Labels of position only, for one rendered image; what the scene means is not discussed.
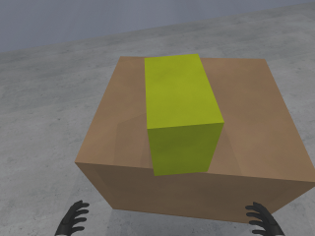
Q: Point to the left robot hand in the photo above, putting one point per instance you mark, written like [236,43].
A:
[66,225]

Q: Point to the carton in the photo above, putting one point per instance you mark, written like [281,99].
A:
[184,121]

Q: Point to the right robot hand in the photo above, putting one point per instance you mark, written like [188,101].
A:
[268,222]

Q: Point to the pedestal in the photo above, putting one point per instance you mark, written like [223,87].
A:
[259,158]

